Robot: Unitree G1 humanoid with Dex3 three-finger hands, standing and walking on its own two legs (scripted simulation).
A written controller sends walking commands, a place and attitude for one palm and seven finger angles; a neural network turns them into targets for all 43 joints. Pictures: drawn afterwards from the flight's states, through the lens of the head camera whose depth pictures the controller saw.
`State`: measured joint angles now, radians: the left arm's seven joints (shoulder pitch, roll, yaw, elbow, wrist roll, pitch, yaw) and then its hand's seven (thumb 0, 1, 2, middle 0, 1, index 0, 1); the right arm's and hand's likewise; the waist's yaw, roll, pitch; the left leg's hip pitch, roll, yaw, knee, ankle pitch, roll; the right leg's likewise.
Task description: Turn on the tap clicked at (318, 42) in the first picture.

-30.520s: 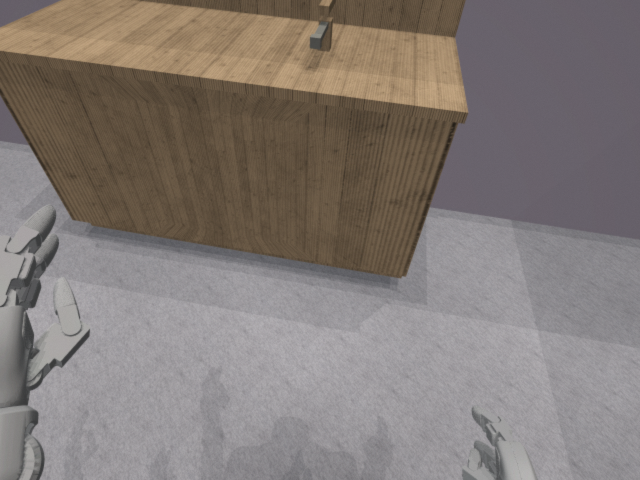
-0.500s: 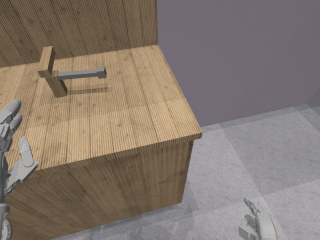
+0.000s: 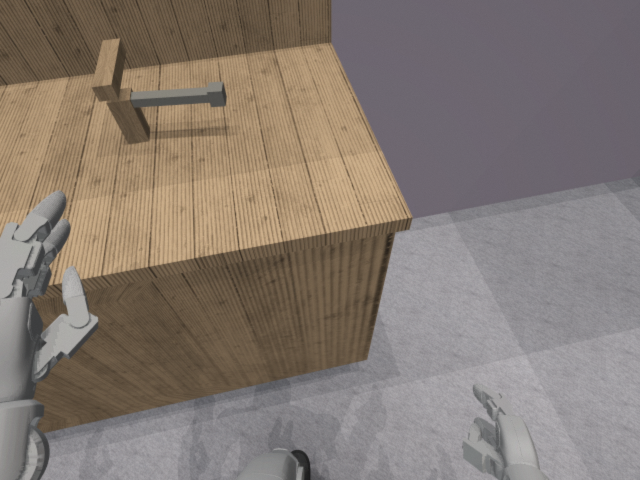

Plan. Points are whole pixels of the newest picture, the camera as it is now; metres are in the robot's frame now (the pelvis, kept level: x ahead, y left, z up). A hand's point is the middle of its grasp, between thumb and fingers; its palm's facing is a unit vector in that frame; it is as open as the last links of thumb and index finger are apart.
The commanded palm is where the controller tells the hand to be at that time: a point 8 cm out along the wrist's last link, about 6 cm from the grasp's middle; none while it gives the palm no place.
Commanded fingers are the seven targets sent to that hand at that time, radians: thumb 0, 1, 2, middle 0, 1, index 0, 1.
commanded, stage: step back with the hand held close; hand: left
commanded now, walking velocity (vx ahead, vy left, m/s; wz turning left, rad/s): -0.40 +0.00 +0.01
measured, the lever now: (217, 94) +0.65 +0.26 +0.10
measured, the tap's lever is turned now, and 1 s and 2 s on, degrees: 82 82 82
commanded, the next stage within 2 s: stop stepping back and stand still in 0.18 s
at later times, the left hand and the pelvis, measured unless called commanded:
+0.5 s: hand out of the picture +0.07 +0.21 +0.16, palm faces +0.41 -0.83 -0.38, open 7.4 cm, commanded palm +0.03 +0.25 +0.18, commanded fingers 0.00 0.90 0.90 -0.20 -0.30 -0.20 -0.30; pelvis -0.13 -0.03 +0.01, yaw +0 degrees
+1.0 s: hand out of the picture +0.02 +0.22 +0.16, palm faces +0.43 -0.83 -0.37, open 7.4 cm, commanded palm -0.03 +0.26 +0.18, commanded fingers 0.00 0.90 0.90 -0.20 -0.30 -0.20 -0.30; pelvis -0.18 -0.03 -0.01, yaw +3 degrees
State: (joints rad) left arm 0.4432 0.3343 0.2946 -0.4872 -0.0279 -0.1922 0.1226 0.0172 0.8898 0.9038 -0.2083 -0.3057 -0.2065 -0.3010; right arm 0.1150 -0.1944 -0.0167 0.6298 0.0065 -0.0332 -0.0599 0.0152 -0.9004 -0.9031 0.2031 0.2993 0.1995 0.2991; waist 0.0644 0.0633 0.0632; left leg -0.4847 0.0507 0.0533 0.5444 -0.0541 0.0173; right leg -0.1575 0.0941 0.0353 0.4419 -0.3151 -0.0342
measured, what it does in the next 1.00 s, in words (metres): walks backwards: left foot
